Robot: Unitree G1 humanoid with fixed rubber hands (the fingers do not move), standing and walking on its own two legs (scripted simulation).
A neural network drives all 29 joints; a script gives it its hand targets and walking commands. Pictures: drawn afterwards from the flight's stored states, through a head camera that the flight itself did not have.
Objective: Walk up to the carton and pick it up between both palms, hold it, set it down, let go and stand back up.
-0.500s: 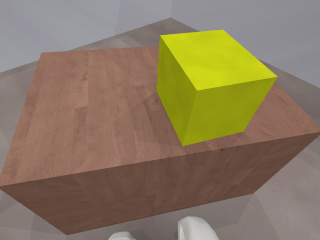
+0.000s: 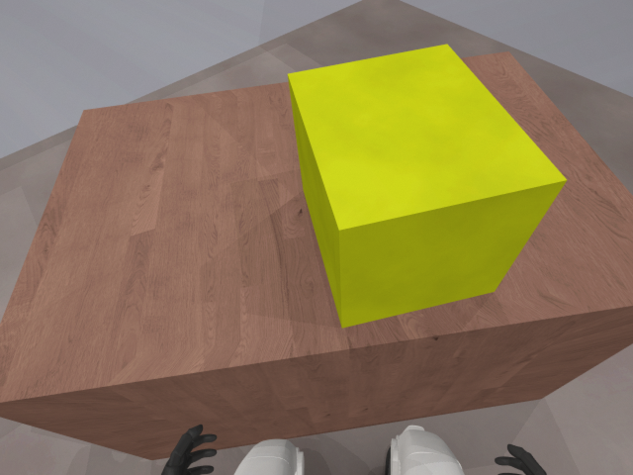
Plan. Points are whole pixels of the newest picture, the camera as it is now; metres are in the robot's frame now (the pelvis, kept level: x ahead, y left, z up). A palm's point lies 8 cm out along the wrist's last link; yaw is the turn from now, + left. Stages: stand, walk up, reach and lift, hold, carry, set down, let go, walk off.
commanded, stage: walk up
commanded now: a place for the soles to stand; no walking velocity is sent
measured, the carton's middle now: (394, 186) +0.49 -0.09 +0.04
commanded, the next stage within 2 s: none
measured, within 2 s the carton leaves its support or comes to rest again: neither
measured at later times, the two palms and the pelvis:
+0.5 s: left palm out of the picture +0.03 +0.27 -0.12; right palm out of the picture +0.01 -0.18 -0.13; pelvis -0.02 +0.04 +0.01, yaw -4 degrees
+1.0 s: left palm out of the picture +0.07 +0.26 -0.11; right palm out of the picture -0.01 -0.20 -0.12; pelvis -0.01 +0.04 +0.02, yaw -10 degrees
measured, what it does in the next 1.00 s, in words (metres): steps on the spot: left foot, then right foot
